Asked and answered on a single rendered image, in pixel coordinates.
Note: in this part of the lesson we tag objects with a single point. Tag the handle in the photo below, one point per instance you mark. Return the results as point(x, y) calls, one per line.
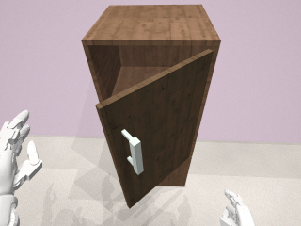
point(136, 152)

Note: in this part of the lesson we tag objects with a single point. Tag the left robot forearm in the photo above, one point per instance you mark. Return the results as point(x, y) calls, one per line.
point(8, 214)

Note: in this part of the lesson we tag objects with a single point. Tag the cupboard door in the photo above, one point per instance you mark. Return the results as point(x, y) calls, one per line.
point(162, 113)

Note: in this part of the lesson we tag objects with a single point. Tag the robot left hand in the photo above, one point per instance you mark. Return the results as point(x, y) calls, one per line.
point(12, 135)

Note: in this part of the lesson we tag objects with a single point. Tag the robot right hand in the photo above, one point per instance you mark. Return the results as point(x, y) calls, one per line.
point(241, 216)

